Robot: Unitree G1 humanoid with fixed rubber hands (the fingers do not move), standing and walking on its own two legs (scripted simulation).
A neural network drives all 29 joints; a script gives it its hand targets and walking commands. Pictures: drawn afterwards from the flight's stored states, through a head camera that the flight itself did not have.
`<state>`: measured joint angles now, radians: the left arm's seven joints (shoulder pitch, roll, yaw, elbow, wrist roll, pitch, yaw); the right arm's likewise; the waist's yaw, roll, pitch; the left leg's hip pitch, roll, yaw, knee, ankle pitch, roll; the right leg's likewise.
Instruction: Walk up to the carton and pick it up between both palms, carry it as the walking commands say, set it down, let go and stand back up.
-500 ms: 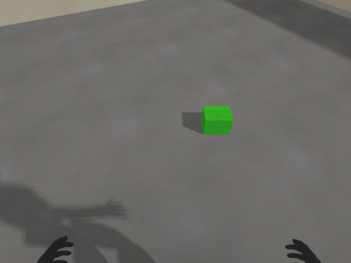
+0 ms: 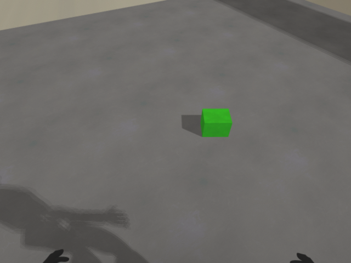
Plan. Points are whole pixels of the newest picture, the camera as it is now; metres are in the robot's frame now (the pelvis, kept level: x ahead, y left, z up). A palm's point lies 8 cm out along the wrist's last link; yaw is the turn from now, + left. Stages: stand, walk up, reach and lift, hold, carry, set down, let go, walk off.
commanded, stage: stand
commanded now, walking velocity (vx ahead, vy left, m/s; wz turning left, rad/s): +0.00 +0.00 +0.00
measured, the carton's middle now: (215, 122) +1.20 -0.28 -0.70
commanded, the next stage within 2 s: walk up in 1.18 s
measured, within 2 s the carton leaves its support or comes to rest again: neither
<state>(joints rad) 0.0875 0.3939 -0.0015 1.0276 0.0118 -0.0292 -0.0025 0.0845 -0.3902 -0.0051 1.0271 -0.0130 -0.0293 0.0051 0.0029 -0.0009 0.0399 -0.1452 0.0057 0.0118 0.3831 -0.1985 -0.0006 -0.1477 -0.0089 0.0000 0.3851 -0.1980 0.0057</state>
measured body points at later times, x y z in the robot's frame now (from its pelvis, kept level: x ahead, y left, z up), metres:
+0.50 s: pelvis +0.00 +0.00 +0.00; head +0.01 +0.00 +0.45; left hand +0.11 +0.32 -0.11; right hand +0.11 -0.32 -0.11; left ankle +0.01 +0.12 -0.75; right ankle +0.01 -0.12 -0.75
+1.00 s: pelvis +0.01 +0.00 +0.00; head +0.02 +0.00 +0.45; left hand +0.12 +0.32 -0.11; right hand +0.12 -0.32 -0.11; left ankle +0.01 +0.12 -0.75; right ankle +0.01 -0.12 -0.75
